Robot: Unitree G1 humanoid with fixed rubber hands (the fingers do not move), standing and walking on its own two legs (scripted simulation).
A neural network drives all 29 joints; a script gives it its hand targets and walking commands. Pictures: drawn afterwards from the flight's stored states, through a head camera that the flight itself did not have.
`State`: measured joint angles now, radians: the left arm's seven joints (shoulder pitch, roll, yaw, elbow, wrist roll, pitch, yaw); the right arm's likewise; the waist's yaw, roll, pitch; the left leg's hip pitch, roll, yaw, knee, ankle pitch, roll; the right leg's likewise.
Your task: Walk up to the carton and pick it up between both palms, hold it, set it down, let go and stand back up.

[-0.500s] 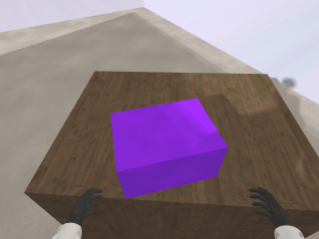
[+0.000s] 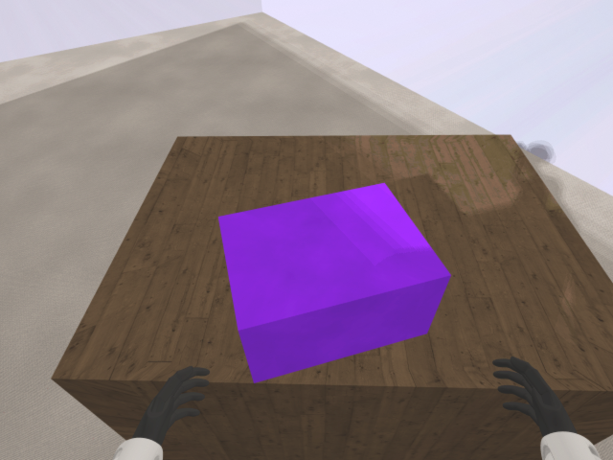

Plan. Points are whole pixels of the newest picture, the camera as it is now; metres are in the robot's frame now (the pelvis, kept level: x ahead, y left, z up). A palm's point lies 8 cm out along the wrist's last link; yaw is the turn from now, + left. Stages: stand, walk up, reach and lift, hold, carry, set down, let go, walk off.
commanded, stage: stand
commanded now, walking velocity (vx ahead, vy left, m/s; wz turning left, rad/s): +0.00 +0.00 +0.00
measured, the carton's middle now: (323, 275) +0.42 +0.02 -0.01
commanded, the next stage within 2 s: none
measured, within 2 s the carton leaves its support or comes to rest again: neither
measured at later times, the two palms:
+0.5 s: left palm (155, 429) +0.18 +0.23 -0.03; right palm (549, 431) +0.20 -0.26 -0.02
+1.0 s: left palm (157, 429) +0.18 +0.23 -0.03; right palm out of the picture +0.09 -0.23 -0.12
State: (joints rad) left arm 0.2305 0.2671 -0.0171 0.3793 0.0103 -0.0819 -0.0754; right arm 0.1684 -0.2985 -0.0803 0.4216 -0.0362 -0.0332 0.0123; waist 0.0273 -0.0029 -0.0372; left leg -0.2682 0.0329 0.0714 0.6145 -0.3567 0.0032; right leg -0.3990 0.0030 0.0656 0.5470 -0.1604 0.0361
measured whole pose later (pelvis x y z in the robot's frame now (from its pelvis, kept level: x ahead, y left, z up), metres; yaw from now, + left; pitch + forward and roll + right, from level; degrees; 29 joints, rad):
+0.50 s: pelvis -0.01 +0.01 +0.00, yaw +0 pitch +0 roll +0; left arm 0.22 0.26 -0.02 0.35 0.01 -0.06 -0.06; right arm 0.16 -0.30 -0.07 0.43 -0.03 -0.02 0.02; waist 0.01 -0.01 -0.02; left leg -0.28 0.02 0.07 0.64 -0.36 0.01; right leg -0.41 -0.01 0.07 0.57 -0.17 0.05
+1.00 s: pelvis -0.01 +0.01 +0.00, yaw +1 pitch +0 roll +1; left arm 0.21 0.23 -0.02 0.34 0.01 -0.07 -0.03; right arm 0.26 -0.24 -0.01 0.71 -0.04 0.05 0.05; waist 0.00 0.01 0.02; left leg -0.29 -0.01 0.07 0.65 -0.35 0.02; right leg -0.43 -0.03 0.08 0.60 -0.18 0.05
